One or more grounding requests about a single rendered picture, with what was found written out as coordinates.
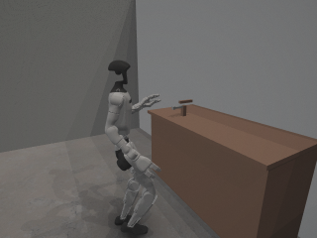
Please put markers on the robot left foot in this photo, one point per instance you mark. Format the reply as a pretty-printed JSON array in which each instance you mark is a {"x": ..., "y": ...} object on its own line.
[{"x": 119, "y": 221}]

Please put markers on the left robot forearm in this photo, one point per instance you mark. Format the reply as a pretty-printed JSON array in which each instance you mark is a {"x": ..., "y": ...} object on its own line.
[{"x": 136, "y": 108}]

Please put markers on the robot right upper arm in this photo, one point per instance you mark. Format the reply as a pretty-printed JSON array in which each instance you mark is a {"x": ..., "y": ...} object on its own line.
[{"x": 116, "y": 102}]

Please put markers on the tap lever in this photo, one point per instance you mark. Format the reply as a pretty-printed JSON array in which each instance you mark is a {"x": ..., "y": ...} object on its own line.
[{"x": 176, "y": 107}]

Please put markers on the left robot hand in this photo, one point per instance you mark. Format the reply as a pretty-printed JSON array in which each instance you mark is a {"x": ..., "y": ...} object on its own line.
[{"x": 147, "y": 103}]

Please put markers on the right robot hand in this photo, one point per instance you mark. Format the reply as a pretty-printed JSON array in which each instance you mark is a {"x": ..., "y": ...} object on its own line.
[{"x": 143, "y": 163}]

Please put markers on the right robot forearm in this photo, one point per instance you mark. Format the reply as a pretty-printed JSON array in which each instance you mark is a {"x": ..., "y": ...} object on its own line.
[{"x": 118, "y": 140}]

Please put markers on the counter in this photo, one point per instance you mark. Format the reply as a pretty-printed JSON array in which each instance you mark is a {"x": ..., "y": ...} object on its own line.
[{"x": 244, "y": 179}]

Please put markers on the humanoid robot head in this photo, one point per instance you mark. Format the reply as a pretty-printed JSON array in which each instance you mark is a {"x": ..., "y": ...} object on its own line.
[{"x": 119, "y": 66}]

